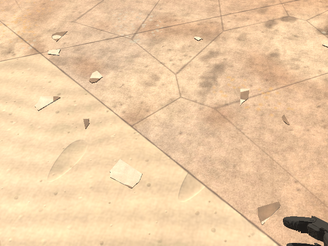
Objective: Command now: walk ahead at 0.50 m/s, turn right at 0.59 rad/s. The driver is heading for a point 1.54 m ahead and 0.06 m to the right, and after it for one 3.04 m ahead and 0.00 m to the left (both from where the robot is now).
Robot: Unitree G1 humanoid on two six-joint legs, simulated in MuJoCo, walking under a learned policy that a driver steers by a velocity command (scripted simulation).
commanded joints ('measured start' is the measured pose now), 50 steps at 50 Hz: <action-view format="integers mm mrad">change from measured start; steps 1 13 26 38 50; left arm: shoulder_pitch -1 -92 -333 -115 36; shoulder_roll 151 66 68 104 172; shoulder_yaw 41 13 -1 15 35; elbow -50 -147 -215 -85 46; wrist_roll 2 3 10 24 3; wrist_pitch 0 20 -23 -58 -32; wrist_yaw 9 -13 -59 -37 -9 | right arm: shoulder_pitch -28 203 331 260 -64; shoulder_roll -132 -107 -218 -91 -76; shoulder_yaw -47 -53 -72 -27 -9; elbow -77 18 139 85 -20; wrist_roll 6 -10 35 7 12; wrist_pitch -31 -15 38 37 17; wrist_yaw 5 -13 -16 -14 28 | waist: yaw -53 -98 -123 -117 -25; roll -173 47 60 -115 -105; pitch -26 1 24 -52 50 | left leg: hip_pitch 140 410 613 -65 -80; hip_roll -27 235 262 135 59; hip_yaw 16 -88 104 35 66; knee -43 -356 -251 584 31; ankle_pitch -82 -136 258 -255 -1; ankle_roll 40 241 193 29 67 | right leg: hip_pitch -19 -616 -442 -87 87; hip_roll -255 -231 -149 -345 -371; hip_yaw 239 -73 -219 29 -90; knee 8 754 146 -242 -203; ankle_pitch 320 67 192 382 375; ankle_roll -112 73 10 -187 -112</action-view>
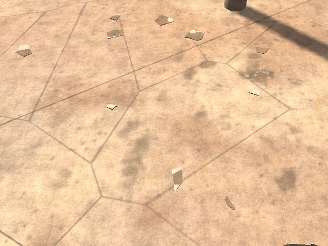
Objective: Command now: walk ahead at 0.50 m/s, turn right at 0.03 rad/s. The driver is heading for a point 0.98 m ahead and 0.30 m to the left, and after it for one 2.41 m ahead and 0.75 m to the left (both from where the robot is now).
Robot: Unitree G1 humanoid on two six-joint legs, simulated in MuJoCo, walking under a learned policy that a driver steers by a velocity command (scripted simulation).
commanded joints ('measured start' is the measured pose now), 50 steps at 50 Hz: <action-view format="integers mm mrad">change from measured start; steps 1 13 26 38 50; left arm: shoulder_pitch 14 -68 -431 -185 -108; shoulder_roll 182 91 53 66 161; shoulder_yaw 48 16 -4 16 51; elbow -20 -67 -166 -55 28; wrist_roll -7 3 -1 27 15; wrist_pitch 2 -8 -24 -41 -26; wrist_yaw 10 9 -27 -9 22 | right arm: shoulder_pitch -95 167 336 260 -7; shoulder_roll -93 -110 -181 -116 -42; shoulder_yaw -21 -40 -60 -59 -39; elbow -93 -1 103 38 -85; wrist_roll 2 -21 11 21 7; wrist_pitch -22 -32 1 17 40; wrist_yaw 14 -7 -39 -46 1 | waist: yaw -22 -68 -160 -64 -8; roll -119 37 10 -183 -83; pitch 56 -56 66 -27 87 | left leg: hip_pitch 2 485 597 -12 -52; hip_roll -15 146 142 50 31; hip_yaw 3 -257 -100 -89 18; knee -60 -406 -404 587 116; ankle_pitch -63 -111 -44 -343 -19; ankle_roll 38 247 197 26 26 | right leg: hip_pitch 17 -621 -630 -122 -30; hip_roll -315 -191 -129 -333 -332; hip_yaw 139 119 70 253 -114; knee -12 884 295 -57 -109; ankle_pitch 362 1 327 98 347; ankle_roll -150 9 31 -135 -123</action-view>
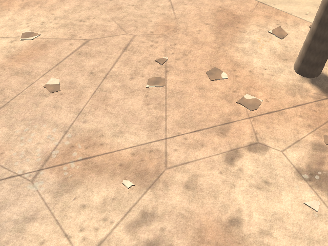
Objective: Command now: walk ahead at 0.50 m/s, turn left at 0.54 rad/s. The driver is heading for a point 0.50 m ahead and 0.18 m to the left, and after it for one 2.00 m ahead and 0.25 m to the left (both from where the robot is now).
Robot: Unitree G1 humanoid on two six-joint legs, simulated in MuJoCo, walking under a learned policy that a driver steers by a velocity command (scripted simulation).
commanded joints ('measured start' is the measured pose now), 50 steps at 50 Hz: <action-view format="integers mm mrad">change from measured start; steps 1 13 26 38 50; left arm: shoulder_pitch -22 -154 -400 -200 -160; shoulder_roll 180 152 100 103 100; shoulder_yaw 42 18 -1 -5 -20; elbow -49 -144 -245 -212 -146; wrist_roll -15 -15 -16 19 -14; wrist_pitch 2 -59 -28 28 51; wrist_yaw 7 -4 -31 -14 -41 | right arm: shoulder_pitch -115 119 228 182 67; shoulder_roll -28 -138 -161 -147 -210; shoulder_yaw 4 -46 -50 -41 -36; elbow -104 -95 -69 -155 -177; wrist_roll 0 -4 5 -5 -51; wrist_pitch -11 -43 -32 49 56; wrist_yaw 20 6 -43 -66 -72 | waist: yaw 7 -94 -141 -70 -43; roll -74 -26 49 -144 68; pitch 76 -96 -3 -115 -89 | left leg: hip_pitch -14 692 488 84 604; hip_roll -1 102 -2 -90 84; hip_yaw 38 -417 -282 -95 -164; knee -89 -501 -499 484 -360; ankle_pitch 2 -119 -90 -513 -121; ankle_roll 22 286 197 -80 92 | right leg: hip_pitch -2 -742 -540 -163 -490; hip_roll -303 -125 -28 -285 -40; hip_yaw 61 306 294 481 322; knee -80 976 301 128 227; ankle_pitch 333 -98 355 515 -151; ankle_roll -139 -3 64 -210 -36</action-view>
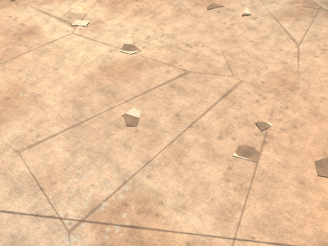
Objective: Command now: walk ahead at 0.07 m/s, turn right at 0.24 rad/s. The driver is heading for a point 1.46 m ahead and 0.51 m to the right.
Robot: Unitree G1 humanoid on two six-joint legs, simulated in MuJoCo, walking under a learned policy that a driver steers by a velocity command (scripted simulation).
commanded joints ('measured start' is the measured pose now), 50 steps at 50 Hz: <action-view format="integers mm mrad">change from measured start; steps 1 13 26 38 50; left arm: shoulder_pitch -34 112 -46 14 65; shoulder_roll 103 259 233 184 187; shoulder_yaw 18 84 87 97 65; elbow -87 -131 -205 -198 -215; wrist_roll -3 39 -9 -14 8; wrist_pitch -11 16 64 86 70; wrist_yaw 6 3 56 51 34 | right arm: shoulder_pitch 52 -105 -40 -66 78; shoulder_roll -194 -105 -104 -124 -107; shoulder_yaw -64 -56 -58 -56 -33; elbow -49 -110 -50 -72 9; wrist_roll -9 6 29 11 15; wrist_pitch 1 -23 -51 -60 -48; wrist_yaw -12 -37 1 -7 21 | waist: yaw -30 39 -12 -13 -52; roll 182 -216 -168 125 -9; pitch -119 -139 -150 -58 -174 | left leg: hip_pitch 152 -345 -96 131 -10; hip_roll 194 -53 -71 205 121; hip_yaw -154 -14 -19 -139 30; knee -155 616 191 -212 45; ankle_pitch -36 -511 -168 211 79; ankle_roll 150 -48 -71 207 54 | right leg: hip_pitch -104 252 130 -296 340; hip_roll -17 -380 -188 6 -153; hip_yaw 24 582 424 118 179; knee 31 -173 -130 711 -172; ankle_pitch -193 481 234 -225 302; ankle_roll -2 -348 -205 114 -18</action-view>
